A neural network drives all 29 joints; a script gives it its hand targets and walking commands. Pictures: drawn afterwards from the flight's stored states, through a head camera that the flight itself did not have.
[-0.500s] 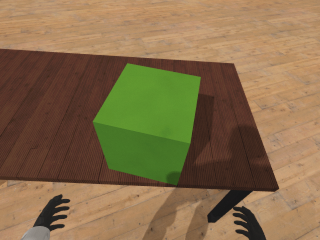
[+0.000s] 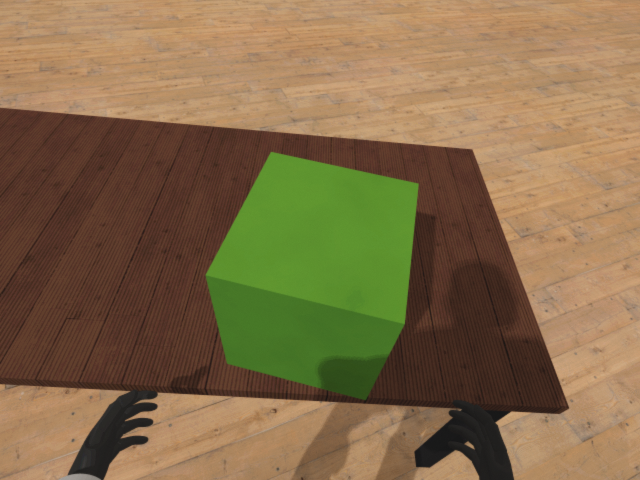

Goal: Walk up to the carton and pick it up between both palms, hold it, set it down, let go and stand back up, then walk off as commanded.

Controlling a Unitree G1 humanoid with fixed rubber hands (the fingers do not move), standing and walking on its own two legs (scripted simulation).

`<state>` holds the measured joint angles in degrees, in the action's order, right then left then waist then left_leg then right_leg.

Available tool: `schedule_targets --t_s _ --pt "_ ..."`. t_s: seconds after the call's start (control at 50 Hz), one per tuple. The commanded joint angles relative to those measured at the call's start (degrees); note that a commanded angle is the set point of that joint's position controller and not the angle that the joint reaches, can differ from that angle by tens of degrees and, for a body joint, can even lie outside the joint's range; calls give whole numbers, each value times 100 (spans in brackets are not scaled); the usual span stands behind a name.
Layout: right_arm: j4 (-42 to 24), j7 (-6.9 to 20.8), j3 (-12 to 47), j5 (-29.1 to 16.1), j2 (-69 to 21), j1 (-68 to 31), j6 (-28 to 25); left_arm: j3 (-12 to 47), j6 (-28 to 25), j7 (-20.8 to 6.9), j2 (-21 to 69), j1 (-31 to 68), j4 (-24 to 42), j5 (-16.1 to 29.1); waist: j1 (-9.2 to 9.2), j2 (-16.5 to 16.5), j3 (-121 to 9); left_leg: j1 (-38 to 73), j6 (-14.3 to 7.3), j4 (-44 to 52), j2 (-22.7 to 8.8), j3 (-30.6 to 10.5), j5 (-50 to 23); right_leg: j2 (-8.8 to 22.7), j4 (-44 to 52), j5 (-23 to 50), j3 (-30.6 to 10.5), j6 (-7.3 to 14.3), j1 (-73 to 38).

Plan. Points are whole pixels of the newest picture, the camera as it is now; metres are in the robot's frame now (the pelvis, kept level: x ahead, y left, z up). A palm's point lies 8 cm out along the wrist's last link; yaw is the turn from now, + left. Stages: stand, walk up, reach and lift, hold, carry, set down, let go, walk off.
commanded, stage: reach and lift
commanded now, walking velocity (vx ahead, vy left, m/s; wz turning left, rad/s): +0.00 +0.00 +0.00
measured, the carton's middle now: (318, 277) +0.40 +0.00 -0.02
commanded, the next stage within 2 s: none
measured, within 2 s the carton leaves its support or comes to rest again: neither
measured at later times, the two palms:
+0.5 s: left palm (101, 440) +0.17 +0.24 -0.02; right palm (475, 458) +0.16 -0.18 -0.01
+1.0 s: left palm (123, 364) +0.24 +0.23 +0.02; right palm (466, 406) +0.20 -0.17 +0.02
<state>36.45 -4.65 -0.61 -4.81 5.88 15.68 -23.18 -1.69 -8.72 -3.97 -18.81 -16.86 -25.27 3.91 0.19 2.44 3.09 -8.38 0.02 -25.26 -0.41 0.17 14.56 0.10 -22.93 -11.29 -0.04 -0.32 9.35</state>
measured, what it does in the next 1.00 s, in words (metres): stands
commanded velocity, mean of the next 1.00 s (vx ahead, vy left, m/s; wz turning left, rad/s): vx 0.00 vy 0.00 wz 0.00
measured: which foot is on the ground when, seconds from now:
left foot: down 0.00-1.00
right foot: down 0.00-1.00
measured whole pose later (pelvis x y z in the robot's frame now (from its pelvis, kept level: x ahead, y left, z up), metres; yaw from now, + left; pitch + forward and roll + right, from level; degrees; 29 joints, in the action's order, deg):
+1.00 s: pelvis +0.01 +0.00 +0.00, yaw +0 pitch -2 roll -1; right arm 3.1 -11.5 4.2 -8.9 1.7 17.4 -0.5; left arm 2.2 3.0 -4.6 -21.7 -7.6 -7.7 12.1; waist -0.2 2.4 2.5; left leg -8.0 -0.4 -25.3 -0.4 0.2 15.2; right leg 0.1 -22.2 -11.4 0.0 -0.6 8.6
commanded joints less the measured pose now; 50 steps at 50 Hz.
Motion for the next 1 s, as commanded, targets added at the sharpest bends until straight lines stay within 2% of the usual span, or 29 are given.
schedule_targets --t_s 0.0,0.02,0.04,0.08,0.1,0.16,0.22,0.26,0.32,0.34,0.36,0.38,0.4,0.46,0.5,0.52,0.54,0.6,0.62,0.66,0.68,0.7,0.72,0.74,0.76,0.82,0.88,0.92,0.98 --pt "-1365 -206 268 -160 -170 519 -424 -134 -628 -167 -859 72 1274 720 -89 -481 -621 423 333 349 183 308 -1846 -3 406 1461 -211 124 -945" --pt "-1654 -234 149 -167 -20 543 -496 -250 -695 -200 -1050 -27 1359 790 -94 -416 -863 363 347 303 163 295 -1868 -35 404 1557 -213 137 -1156" --pt "-1655 -257 345 -245 -222 711 -518 -268 -716 -233 -982 -169 1497 743 -155 -688 -705 345 394 308 221 325 -1900 47 423 1562 -226 119 -1097" --pt "-1915 -300 295 -217 -255 668 -564 -95 -820 -217 -1113 -38 1712 879 -134 -629 -840 421 382 296 151 266 -1940 -35 452 1484 -223 158 -999" --pt "-1951 -316 379 -191 -319 643 -638 -109 -874 -267 -1046 -59 1581 882 -115 -445 -578 435 374 268 171 272 -1797 -55 481 1319 -172 102 -793" --pt "-2063 -401 491 -237 -541 606 -466 -183 -792 -327 -1183 215 1444 933 -251 -678 -464 281 307 398 165 327 -994 36 572 280 -230 191 -589" --pt "-2692 -439 457 -181 -491 427 -281 24 -907 -235 -1263 421 2175 1275 -281 -617 -477 241 258 468 43 177 -601 -21 571 -136 -204 266 -462" --pt "-2751 -437 544 -207 -596 577 -287 28 -988 -160 -1187 181 2080 1175 -260 -703 -553 32 274 443 69 215 -810 -6 467 95 -248 282 -673" --pt "-3152 -493 518 -223 -593 468 -54 75 -904 -185 -1355 429 2059 1272 -259 -597 -381 -138 155 496 65 190 -277 52 558 -350 -328 254 -584" --pt "-3114 -539 585 -298 -691 651 -45 118 -903 -202 -1282 273 2182 1263 -265 -788 -358 -30 211 450 37 179 -509 42 544 -113 -294 270 -585" --pt "-3225 -579 509 -195 -730 431 3 181 -882 -211 -1185 350 2109 1408 -240 -644 -561 -69 204 386 4 139 -514 18 505 -155 -321 274 -494" --pt "-3353 -586 599 -265 -762 197 116 188 -835 -219 -1209 689 1971 1377 -324 -815 -355 -292 183 466 30 143 -248 57 502 -426 -327 282 -432" --pt "-3442 -585 648 -263 -758 275 226 145 -740 -248 -1228 487 1875 1406 -291 -609 -455 -129 122 481 18 189 -143 60 569 -548 -268 280 -340" --pt "-3440 -674 646 -341 -639 430 428 80 -571 -246 -1169 494 2141 1295 -296 -786 -355 -30 154 500 4 150 -582 50 531 -94 -239 254 -480" --pt "-3739 -679 453 -204 -456 -267 549 217 -554 -186 -1329 1338 2553 1521 -243 -907 -539 -408 208 480 -74 57 -259 13 377 -359 -259 378 -423" --pt "-3699 -703 471 -273 -529 150 653 154 -505 -201 -1214 836 2474 1474 -233 -833 -391 -199 173 531 -83 99 -208 48 505 -375 -310 324 -527" --pt "-3643 -726 404 -216 -434 -13 755 133 -363 -194 -1309 1080 2315 1424 -255 -1045 -414 -263 163 513 -28 177 -111 112 490 -454 -323 282 -419" --pt "-4056 -755 289 -294 -300 -456 1037 182 -193 -90 -1374 1456 2597 1485 -198 -1000 -404 -390 123 604 -73 108 156 46 458 -522 -295 297 -459" --pt "-4073 -718 231 -246 -531 -97 1032 153 -116 -34 -1138 1028 2577 1442 -194 -850 -507 -354 128 672 -84 149 -176 16 439 -236 -276 315 -666" --pt "-4478 -751 194 -308 -362 -296 1110 309 2 4 -1016 1167 3151 1514 -136 -944 -673 -383 188 657 -134 48 -527 -63 359 57 -235 314 -865" --pt "-4461 -736 212 -294 -346 -208 1186 150 79 2 -1133 1228 3004 1523 -146 -931 -559 -356 164 677 -129 66 -610 -56 400 145 -250 327 -897" --pt "-4730 -722 266 -274 -143 -727 1248 146 219 28 -1160 1658 2982 1492 -258 -1089 -766 -440 202 623 -96 134 -618 -60 281 118 -181 312 -761" --pt "-4725 -694 269 -355 -274 -429 1388 91 319 23 -1002 1275 2863 1555 -267 -761 -642 -257 131 652 -124 77 -665 -41 426 198 -294 297 -824" --pt "-4774 -721 249 -376 -199 -360 1491 97 395 23 -1077 1380 3020 1475 -223 -941 -708 -387 161 663 -80 142 -785 -4 391 331 -249 267 -993" --pt "-4657 -691 351 -462 -233 -121 1554 -81 448 23 -1044 1195 2961 1413 -328 -879 -671 -235 160 674 -102 147 -1017 -1 418 492 -289 223 -974" --pt "-5054 -782 255 -398 -71 -374 1693 -128 629 1 -1117 1546 3293 1416 -197 -891 -1028 -146 227 490 -70 138 -1554 -16 321 1162 -343 162 -1127" --pt "-5070 -743 204 -378 -25 -1035 1910 -125 857 -8 -1081 2008 3149 1433 -151 -944 -895 -235 198 570 -37 154 -1120 13 333 784 -228 157 -1010" --pt "-5090 -767 111 -396 -4 -856 2027 -233 983 33 -1054 1911 3175 1378 -149 -773 -1026 -122 156 605 -75 210 -1231 40 292 1232 -270 98 -1200" --pt "-5122 -725 38 -456 88 -1210 2131 -157 1086 108 -1128 2509 3495 1423 -56 -1014 -1264 -36 255 563 -107 155 -1573 -40 278 1120 -236 180 -1195"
